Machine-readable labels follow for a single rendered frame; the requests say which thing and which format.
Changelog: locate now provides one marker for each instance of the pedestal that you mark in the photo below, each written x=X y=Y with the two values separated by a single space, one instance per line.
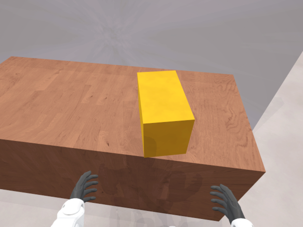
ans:
x=60 y=119

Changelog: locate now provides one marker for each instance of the left robot hand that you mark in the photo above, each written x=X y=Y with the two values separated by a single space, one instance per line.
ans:
x=79 y=190

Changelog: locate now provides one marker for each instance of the right robot hand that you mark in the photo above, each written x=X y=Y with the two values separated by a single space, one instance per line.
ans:
x=232 y=208

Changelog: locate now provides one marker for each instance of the carton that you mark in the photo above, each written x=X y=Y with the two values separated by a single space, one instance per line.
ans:
x=165 y=115

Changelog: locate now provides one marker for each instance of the robot left forearm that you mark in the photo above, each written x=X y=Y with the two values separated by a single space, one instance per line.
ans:
x=71 y=214

